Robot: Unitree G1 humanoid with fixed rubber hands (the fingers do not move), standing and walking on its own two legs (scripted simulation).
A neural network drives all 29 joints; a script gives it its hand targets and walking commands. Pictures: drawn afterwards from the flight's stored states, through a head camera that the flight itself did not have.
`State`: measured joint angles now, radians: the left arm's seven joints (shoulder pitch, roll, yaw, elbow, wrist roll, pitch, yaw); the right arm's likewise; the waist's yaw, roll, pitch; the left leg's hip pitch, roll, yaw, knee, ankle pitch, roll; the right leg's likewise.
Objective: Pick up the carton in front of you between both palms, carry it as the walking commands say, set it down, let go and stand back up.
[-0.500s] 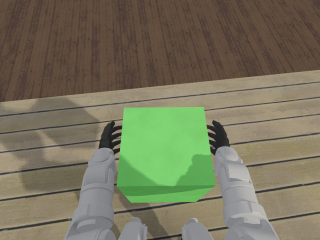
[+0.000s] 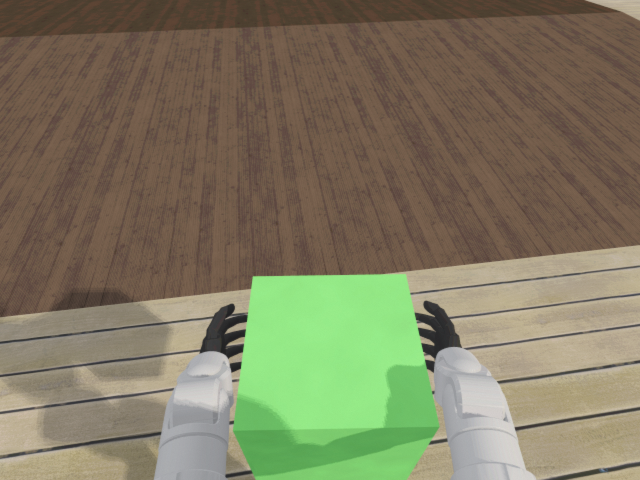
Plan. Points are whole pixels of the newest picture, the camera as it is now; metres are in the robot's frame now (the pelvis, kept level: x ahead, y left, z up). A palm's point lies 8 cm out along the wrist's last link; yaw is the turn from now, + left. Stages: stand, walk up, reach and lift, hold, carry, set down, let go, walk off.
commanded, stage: reach and lift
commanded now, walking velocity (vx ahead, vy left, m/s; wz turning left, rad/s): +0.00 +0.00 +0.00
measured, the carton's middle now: (330, 385) +0.30 +0.00 -0.04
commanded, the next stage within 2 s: hold in 0.96 s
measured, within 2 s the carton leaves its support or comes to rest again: neither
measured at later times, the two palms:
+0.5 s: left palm (213, 356) +0.30 +0.15 +0.04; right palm (447, 352) +0.30 -0.15 +0.04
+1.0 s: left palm (212, 352) +0.29 +0.15 +0.05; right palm (449, 347) +0.30 -0.15 +0.05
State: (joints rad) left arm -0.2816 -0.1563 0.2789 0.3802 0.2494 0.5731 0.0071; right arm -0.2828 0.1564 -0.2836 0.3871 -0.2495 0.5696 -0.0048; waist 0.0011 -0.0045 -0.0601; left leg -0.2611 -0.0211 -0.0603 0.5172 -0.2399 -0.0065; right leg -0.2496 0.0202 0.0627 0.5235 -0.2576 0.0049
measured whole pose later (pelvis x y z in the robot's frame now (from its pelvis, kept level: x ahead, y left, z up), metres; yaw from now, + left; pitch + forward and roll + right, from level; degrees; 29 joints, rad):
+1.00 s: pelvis +0.01 +0.00 +0.01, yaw +0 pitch -6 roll +0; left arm -0.25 -0.15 0.22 0.24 0.27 0.70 -0.01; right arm -0.25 0.15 -0.22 0.25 -0.27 0.70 0.01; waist 0.00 -0.01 0.03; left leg -0.07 -0.02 -0.06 0.37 -0.19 -0.01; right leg -0.06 0.02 0.07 0.38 -0.21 0.00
